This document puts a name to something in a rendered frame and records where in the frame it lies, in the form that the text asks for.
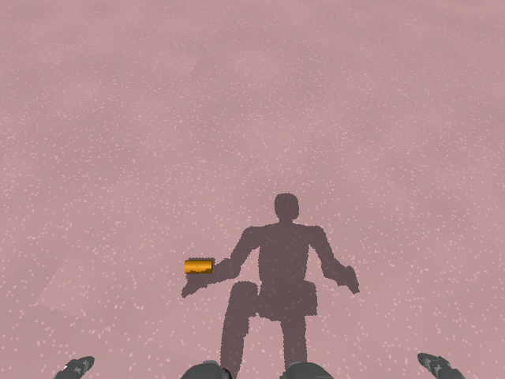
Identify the can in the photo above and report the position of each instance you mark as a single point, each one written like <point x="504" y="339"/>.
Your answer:
<point x="198" y="266"/>

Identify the right robot hand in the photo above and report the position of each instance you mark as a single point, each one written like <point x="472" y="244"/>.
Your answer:
<point x="439" y="367"/>

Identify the left robot hand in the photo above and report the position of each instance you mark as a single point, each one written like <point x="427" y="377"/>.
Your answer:
<point x="75" y="369"/>

